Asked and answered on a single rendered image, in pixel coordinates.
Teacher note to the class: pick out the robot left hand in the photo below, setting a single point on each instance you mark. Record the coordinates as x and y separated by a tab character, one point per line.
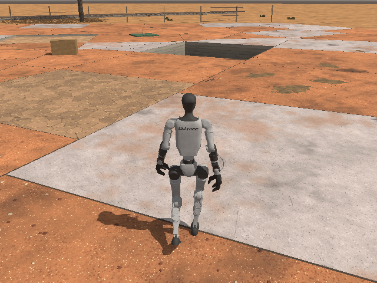
162	166

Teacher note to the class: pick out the right robot foot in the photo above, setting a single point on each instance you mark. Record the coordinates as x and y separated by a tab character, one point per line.
194	230

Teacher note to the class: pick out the robot right upper arm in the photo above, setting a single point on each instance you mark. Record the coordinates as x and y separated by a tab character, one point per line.
206	124

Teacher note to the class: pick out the robot left forearm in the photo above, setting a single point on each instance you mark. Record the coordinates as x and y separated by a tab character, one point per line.
161	155

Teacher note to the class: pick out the robot right forearm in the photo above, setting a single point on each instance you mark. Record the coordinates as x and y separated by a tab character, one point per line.
214	161

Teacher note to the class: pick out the robot left upper arm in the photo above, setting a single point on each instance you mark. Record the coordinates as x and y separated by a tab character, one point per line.
170	124

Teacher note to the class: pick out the robot right hand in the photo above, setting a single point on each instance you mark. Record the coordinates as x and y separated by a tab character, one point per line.
218	181

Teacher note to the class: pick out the robot right thigh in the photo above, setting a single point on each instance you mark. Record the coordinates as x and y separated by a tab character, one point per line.
202	175

